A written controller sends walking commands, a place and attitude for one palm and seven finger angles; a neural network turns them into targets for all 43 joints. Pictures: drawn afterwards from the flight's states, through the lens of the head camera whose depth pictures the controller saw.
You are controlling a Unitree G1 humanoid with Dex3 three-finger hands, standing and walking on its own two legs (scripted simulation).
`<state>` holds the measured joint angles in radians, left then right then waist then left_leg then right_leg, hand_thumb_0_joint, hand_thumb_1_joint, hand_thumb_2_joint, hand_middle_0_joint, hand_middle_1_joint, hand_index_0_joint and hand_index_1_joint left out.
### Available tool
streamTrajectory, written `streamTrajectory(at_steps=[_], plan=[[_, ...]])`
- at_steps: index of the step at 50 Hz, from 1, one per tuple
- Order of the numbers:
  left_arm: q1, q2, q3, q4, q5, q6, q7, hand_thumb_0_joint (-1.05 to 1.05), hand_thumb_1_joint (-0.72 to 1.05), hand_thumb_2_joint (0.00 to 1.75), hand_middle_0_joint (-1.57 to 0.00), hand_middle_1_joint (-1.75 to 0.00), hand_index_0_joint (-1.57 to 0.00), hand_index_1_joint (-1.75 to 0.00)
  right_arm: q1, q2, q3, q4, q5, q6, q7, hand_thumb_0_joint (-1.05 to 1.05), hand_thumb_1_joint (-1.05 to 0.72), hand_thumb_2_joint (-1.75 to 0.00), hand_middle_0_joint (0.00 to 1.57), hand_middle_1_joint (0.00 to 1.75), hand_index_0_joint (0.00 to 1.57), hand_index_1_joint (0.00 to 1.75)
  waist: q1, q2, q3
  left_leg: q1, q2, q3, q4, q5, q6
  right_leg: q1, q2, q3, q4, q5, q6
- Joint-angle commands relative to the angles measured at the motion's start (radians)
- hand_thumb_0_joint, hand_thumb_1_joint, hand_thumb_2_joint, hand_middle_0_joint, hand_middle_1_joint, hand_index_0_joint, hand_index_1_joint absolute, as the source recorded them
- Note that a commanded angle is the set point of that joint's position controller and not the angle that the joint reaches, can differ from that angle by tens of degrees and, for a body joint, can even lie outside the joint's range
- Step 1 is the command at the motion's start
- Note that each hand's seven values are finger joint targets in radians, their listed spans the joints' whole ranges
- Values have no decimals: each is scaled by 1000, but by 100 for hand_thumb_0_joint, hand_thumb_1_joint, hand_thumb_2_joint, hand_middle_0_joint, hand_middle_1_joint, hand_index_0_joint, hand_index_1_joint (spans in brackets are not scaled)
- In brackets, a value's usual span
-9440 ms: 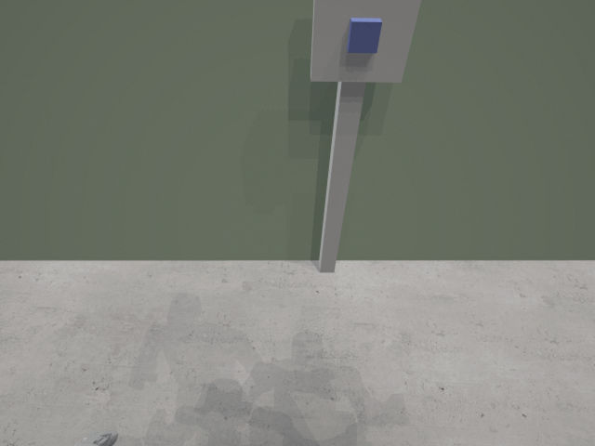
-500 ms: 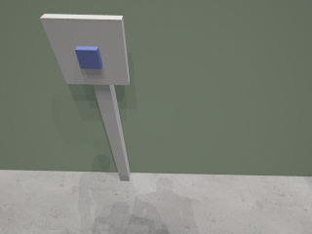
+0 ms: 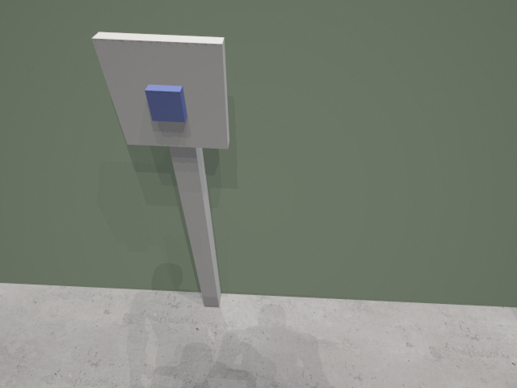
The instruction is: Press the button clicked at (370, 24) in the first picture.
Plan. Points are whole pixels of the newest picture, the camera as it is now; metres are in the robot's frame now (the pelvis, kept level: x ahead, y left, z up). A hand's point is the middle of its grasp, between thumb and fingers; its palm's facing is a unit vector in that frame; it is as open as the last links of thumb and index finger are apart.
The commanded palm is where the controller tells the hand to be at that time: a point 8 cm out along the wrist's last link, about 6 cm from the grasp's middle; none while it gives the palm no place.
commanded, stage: shuffle to correct the standing spot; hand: left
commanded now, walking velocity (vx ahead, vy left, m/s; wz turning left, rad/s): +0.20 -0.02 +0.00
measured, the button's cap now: (167, 102) +0.55 +0.21 +0.18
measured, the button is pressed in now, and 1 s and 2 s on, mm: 0 0 0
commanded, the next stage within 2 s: come to a stop and stand still in 0.22 s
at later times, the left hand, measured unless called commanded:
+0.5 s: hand out of the picture +0.05 +0.15 -0.19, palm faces +0.04 -0.99 -0.15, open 7.4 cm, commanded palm none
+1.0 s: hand out of the picture +0.07 +0.19 -0.17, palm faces +0.01 -0.97 -0.23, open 7.4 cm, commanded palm none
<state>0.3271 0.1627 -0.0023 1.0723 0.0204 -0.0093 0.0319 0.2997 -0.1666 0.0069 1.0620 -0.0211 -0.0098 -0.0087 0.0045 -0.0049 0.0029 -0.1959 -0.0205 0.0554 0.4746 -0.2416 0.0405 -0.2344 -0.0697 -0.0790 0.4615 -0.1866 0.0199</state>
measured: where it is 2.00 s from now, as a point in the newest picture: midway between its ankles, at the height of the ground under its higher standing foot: outside the picture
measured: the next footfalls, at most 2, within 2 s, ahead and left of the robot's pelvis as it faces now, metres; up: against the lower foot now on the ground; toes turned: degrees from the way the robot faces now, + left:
none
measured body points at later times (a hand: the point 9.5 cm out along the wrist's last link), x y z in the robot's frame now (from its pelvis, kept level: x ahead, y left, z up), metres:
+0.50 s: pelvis +0.07 +0.00 -0.01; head +0.09 +0.00 +0.44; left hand +0.04 +0.20 -0.17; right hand +0.05 -0.21 -0.17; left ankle +0.01 +0.09 -0.74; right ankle +0.04 -0.14 -0.74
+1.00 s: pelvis +0.00 +0.00 -0.01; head -0.01 +0.00 +0.44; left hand +0.06 +0.24 -0.15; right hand +0.06 -0.24 -0.15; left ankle +0.01 +0.09 -0.74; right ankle +0.04 -0.14 -0.74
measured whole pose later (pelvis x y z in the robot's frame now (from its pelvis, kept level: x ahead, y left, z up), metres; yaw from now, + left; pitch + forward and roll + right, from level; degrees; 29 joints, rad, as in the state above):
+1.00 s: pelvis +0.00 +0.00 -0.01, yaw +0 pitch -3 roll +0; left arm 0.24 0.19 -0.01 1.00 0.02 0.01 0.04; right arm 0.24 -0.20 -0.01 0.98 -0.02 0.01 -0.01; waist 0.00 0.01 0.01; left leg -0.20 -0.01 0.06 0.55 -0.29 0.04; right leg -0.24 -0.05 -0.06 0.52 -0.23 0.02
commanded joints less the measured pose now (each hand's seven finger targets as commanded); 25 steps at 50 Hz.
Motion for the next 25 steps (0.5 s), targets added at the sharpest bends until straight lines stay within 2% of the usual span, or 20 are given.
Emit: streamTrajectory(at_steps=[1, 3, 5, 6, 8, 11, 12, 14, 16, 17, 18, 20, 23, 24, 25], plan=[[73, 83, 17, -35, 9, -8, -5, 0, 90, 90, -20, -30, -20, -30, 40, -112, -26, -36, -3, -3, -2, 0, -90, -90, 20, 30, 20, 30, 5, 6, 132, -190, 112, -150, -183, -359, 9, -8, -23, 80, -65, -292, -55], [92, 84, 21, -32, 8, -12, -8, 0, 90, 90, -20, -30, -20, -30, 42, -104, -27, -33, -2, -3, -2, 0, -90, -90, 20, 30, 20, 30, 8, -35, 145, -200, 100, -136, -142, -335, 14, -9, -30, 110, -84, -315, -69], [102, 88, 27, -31, 5, -18, -8, 0, 90, 90, -20, -30, -20, -30, 51, -85, -25, -32, -2, -11, -2, 0, -90, -90, 20, 30, 20, 30, 6, -53, 143, -197, 78, -107, -94, -275, 9, -10, -49, 148, -100, -327, -87], [109, 88, 28, -28, 3, -20, -9, 0, 90, 90, -20, -30, -20, -30, 56, -80, -23, -29, -1, -14, -2, 0, -90, -90, 20, 30, 20, 30, 4, -40, 139, -182, 71, -94, -75, -256, 7, -23, -57, 160, -105, -335, -94], [104, 89, 31, -31, 3, -23, -9, 0, 90, 90, -20, -30, -20, -30, 80, -74, -24, -18, 0, -18, -2, 0, -90, -90, 20, 30, 20, 30, -5, -24, 131, -164, 79, -104, -76, -254, 11, -31, -47, 143, -87, -334, -97], [120, 70, 31, -22, 3, -29, -11, 0, 90, 90, -20, -30, -20, -30, 93, -70, -24, -10, 4, -31, -5, 0, -90, -90, 20, 30, 20, 30, -3, 3, 128, -143, 100, -118, -79, -183, 24, -25, -33, 111, -40, -241, -97], [127, 62, 30, -16, 3, -31, -12, 0, 90, 90, -20, -30, -20, -30, 96, -72, -25, -6, 5, -35, -6, 0, -90, -90, 20, 30, 20, 30, -2, 31, 122, -125, 109, -124, -81, -145, 30, -22, -26, 97, -19, -194, -95], [134, 51, 30, -9, 4, -36, -11, 0, 90, 90, -20, -30, -20, -30, 110, -76, -26, 4, 7, -42, -9, 0, -90, -90, 20, 30, 20, 30, -2, 35, 101, -101, 130, -132, -74, -44, 42, 2, -12, 62, 28, -90, -92], [144, 42, 28, 3, 4, -39, -10, 0, 90, 90, -20, -30, -20, -30, 124, -83, -29, 18, 8, -48, -15, 0, -90, -90, 20, 30, 20, 30, -2, 64, 78, -58, 145, -127, -59, 96, 49, 14, 0, 32, 84, 3, -89], [144, 35, 27, 5, 4, -39, -7, 0, 90, 90, -20, -30, -20, -30, 129, -81, -29, 23, 9, -49, -19, 0, -90, -90, 20, 30, 20, 30, -3, 76, 69, -37, 151, -126, -49, 192, 52, 15, 6, 24, 104, 43, -86], [140, 27, 25, 8, 2, -39, -4, 0, 90, 90, -20, -30, -20, -30, 128, -76, -27, 29, 11, -48, -25, 0, -90, -90, 20, 30, 20, 30, -2, 65, 68, -18, 152, -110, -22, 340, 50, 20, 6, 21, 108, 115, -80], [155, 29, 25, 23, -2, -39, 6, 0, 90, 90, -20, -30, -20, -30, 126, -59, -21, 31, 13, -46, -36, 0, -90, -90, 20, 30, 20, 30, 1, 24, 43, 12, 133, -67, 41, 537, 23, 62, -23, 53, 96, 313, -72], [140, 51, 26, 25, -11, -36, 19, 0, 90, 90, -20, -30, -20, -30, 109, -42, -19, 31, 18, -36, -45, 0, -90, -90, 20, 30, 20, 30, -3, -39, 15, 5, 111, -54, 45, 593, -13, 142, -63, 73, 78, 637, -54], [127, 58, 25, 21, -14, -33, 22, 0, 90, 90, -20, -30, -20, -30, 100, -48, -22, 31, 20, -32, -46, 0, -90, -90, 20, 30, 20, 30, -6, -33, 7, 25, 115, -54, 25, 611, -19, 145, -69, 72, 78, 669, -49], [113, 64, 27, 12, -14, -29, 24, 0, 90, 90, -20, -30, -20, -30, 99, -53, -26, 31, 21, -29, -47, 0, -90, -90, 20, 30, 20, 30, -7, -21, 1, 44, 119, -56, 11, 626, -19, 143, -70, 65, 76, 643, -45]])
